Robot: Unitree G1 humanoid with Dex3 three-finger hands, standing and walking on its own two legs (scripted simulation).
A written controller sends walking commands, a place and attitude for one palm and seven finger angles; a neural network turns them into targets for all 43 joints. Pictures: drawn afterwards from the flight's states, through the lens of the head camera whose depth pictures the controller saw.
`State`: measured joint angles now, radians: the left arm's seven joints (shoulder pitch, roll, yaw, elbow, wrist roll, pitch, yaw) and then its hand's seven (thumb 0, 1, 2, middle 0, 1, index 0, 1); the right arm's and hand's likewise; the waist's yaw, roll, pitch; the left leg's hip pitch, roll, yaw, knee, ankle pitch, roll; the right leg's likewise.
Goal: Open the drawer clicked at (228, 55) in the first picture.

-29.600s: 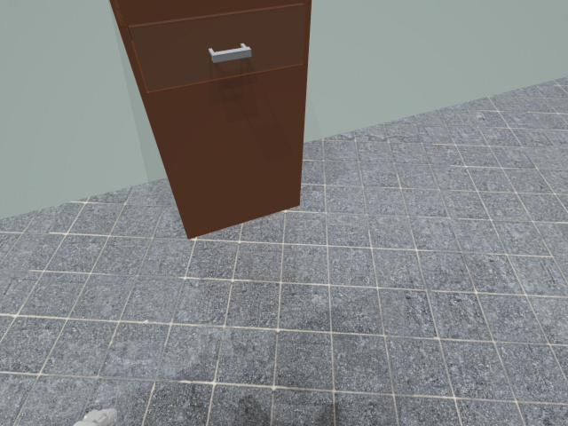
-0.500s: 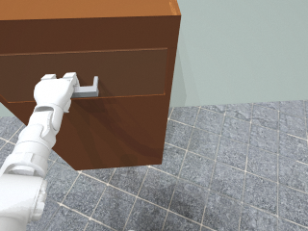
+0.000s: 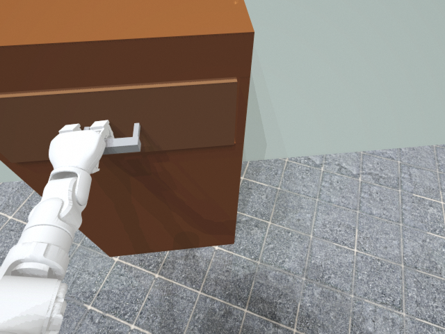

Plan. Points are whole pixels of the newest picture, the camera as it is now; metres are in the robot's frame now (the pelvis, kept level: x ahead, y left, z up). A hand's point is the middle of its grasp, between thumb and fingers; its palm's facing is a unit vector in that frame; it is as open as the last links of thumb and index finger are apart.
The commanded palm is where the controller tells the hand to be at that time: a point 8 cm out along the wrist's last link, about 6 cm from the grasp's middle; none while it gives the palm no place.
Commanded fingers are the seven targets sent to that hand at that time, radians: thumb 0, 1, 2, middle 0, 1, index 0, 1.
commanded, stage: pull the drawer open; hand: left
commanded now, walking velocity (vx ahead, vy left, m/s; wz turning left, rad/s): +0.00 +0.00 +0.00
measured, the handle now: (110, 138) +0.47 +0.23 +0.06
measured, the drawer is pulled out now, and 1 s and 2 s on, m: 0.01 0.13 0.24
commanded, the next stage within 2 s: none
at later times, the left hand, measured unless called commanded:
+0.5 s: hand (86, 200) +0.35 +0.25 +0.04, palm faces +0.00 -0.06 -1.00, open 5.4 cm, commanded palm +0.32 +0.25 +0.10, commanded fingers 0.00 0.90 0.90 -0.40 -1.35 -0.40 -1.35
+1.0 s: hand (81, 226) +0.30 +0.25 +0.04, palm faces +0.00 -0.06 -1.00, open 5.4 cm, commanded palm +0.27 +0.25 +0.10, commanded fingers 0.00 0.90 0.90 -0.40 -1.35 -0.40 -1.35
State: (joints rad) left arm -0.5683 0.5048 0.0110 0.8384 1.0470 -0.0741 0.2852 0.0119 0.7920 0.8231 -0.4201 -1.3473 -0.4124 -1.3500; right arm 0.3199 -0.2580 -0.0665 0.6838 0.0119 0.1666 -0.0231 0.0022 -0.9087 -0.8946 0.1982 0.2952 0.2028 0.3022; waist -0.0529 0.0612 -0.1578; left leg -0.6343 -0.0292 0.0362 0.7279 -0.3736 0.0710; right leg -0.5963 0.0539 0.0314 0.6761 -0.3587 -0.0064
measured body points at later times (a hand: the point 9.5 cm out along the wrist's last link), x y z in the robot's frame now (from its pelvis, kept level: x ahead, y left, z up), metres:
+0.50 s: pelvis +0.01 +0.00 +0.01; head +0.04 -0.02 +0.45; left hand +0.34 +0.25 +0.09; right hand +0.16 -0.25 -0.11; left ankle -0.02 +0.07 -0.71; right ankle -0.03 -0.12 -0.71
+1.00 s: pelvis +0.00 -0.02 +0.01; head +0.03 -0.04 +0.46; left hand +0.29 +0.25 +0.09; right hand +0.16 -0.27 -0.11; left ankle -0.02 +0.07 -0.71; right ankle -0.03 -0.12 -0.71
